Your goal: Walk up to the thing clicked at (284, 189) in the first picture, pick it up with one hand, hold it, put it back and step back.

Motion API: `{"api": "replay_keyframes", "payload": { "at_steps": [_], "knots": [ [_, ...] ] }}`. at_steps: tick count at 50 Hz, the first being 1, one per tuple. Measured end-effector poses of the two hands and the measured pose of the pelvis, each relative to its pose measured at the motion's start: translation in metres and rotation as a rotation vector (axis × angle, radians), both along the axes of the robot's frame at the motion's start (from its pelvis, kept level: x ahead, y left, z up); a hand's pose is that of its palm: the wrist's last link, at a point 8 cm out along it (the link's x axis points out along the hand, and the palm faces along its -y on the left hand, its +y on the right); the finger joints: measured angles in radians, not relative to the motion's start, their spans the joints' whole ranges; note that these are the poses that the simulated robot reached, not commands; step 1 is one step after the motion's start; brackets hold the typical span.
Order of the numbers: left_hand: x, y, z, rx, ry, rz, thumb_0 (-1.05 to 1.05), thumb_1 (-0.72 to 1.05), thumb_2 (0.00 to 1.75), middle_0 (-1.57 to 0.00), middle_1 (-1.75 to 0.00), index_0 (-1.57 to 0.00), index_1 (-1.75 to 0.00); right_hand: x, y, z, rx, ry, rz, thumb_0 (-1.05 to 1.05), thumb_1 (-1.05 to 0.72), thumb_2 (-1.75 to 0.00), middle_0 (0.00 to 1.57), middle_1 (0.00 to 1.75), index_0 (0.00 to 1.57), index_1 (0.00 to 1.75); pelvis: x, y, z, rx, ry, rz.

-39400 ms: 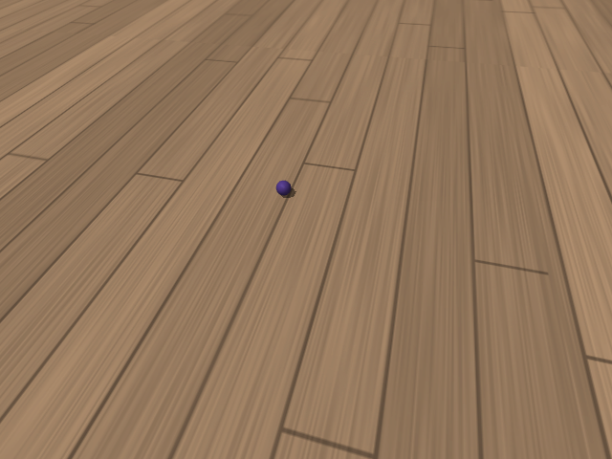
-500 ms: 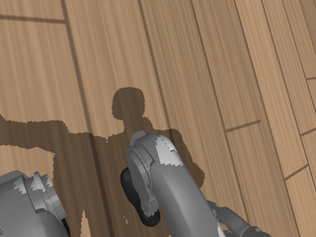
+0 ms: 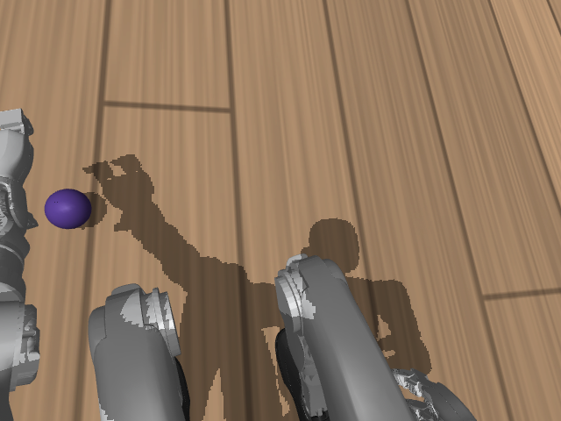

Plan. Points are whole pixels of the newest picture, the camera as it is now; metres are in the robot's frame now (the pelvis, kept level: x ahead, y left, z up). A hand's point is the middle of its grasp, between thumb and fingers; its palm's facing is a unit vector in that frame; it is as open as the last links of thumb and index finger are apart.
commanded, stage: withdraw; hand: left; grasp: from above
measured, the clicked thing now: (68, 208) +0.49 +0.31 -0.30
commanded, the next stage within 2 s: home in 0.38 s
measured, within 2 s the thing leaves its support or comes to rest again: neither
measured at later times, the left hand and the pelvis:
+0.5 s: hand (35, 210) +0.45 +0.32 -0.18, palm faces -0.46 -0.09 -0.88, open 13.9 cm; pelvis -0.01 -0.01 -0.01, yaw +1 degrees
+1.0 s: hand out of the picture +0.39 +0.30 -0.03, palm faces -0.30 -0.51 -0.81, open 9.3 cm; pelvis +0.00 +0.00 +0.09, yaw +4 degrees
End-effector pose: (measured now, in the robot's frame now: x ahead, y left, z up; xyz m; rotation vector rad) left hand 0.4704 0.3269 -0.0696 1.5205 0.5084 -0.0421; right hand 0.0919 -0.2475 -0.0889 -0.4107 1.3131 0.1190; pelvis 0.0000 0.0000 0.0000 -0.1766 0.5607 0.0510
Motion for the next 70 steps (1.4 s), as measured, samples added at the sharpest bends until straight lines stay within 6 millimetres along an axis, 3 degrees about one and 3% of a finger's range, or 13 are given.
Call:
{"api": "replay_keyframes", "payload": {
  "at_steps": [5,10,17,25,28,32,38,44,55,63,70],
  "knots": [
    [-0.004,-0.005,0.032,-0.019,0.086,-0.008,0.0,-0.51,1.0,-0.09,-0.99,-0.08,-1.0,0.002,-0.004,0.014,-0.016,-0.017,-0.025,0.0,-0.9,-0.9,0.21,0.3,0.21,0.3,-0.006,-0.003,0.02,0.021,0.001,0.017],
    [-0.007,-0.01,0.037,-0.045,0.149,-0.041,0.0,-0.51,1.01,-0.09,-0.99,-0.08,-1.0,-0.011,-0.014,0.027,-0.077,0.002,-0.036,0.0,-0.89,-0.9,0.21,0.3,0.21,0.3,-0.011,-0.005,0.029,0.03,-0.004,0.023],
    [-0.015,-0.009,0.003,-0.064,0.181,-0.088,0.0,-0.5,1.0,-0.09,-0.99,-0.08,-1.0,-0.042,-0.028,0.027,-0.165,0.084,-0.035,0.0,-0.89,-0.9,0.21,0.3,0.21,0.3,-0.015,-0.007,0.017,0.029,-0.014,0.021],
    [-0.014,-0.007,-0.048,-0.068,0.122,-0.119,0.0,-0.48,0.98,-0.11,-0.98,-0.11,-0.98,-0.068,-0.024,0.005,-0.193,0.17,-0.024,0.0,-0.89,-0.9,0.21,0.3,0.21,0.3,-0.014,-0.005,-0.013,0.019,-0.037,0.011],
    [-0.007,-0.007,-0.056,-0.06,0.067,-0.108,0.0,-0.44,0.96,-0.14,-0.95,-0.14,-0.95,-0.07,-0.017,-0.004,-0.179,0.176,-0.027,0.0,-0.89,-0.9,0.21,0.3,0.21,0.3,-0.013,-0.004,-0.021,0.016,-0.036,0.008],
    [0.002,-0.01,-0.05,-0.052,-0.008,-0.074,0.0,-0.39,0.94,-0.18,-0.91,-0.17,-0.9,-0.065,-0.007,-0.014,-0.134,0.163,-0.048,0.0,-0.89,-0.89,0.21,0.3,0.21,0.3,-0.008,-0.004,-0.023,0.015,-0.012,0.004],
    [0.002,-0.013,-0.017,-0.089,-0.035,0.024,0.0,-0.24,0.92,-0.22,-0.77,-0.21,-0.77,-0.042,0.005,-0.012,-0.06,0.108,-0.099,0.0,-0.89,-0.9,0.21,0.3,0.21,0.3,-0.002,-0.004,-0.004,0.02,0.028,0.008],
    [-0.028,-0.012,0.037,-0.228,-0.003,0.132,0.0,0.1,0.88,-0.23,-0.57,-0.21,-0.58,-0.01,0.007,0.018,-0.01,0.029,-0.143,0.0,-0.89,-0.9,0.21,0.3,0.21,0.3,0.002,-0.003,0.039,0.033,0.055,0.027],
    [-0.13,-0.011,0.127,-0.567,0.011,0.308,0.01,0.72,0.89,-0.22,-0.34,-0.21,-0.35,0.067,0.001,0.107,-0.02,-0.174,-0.081,0.0,-0.9,-0.9,0.21,0.3,0.21,0.3,0.002,-0.002,0.124,0.056,0.02,0.065],
    [-0.191,-0.018,0.184,-0.775,-0.024,0.493,0.01,0.86,0.9,-0.22,-0.31,-0.21,-0.31,0.124,0.02,0.178,0.003,-0.383,-0.035,0.0,-0.9,-0.9,0.2,0.3,0.21,0.3,0.007,-0.002,0.181,0.072,-0.043,0.099],
    [-0.226,-0.032,0.235,-0.956,-0.035,0.663,0.01,0.88,0.9,-0.21,-0.3,-0.2,-0.3,0.153,0.045,0.238,0.058,-0.505,-0.029,0.01,-0.9,-0.9,0.21,0.3,0.21,0.3,0.019,-0.001,0.232,0.091,-0.101,0.122]
  ]
}}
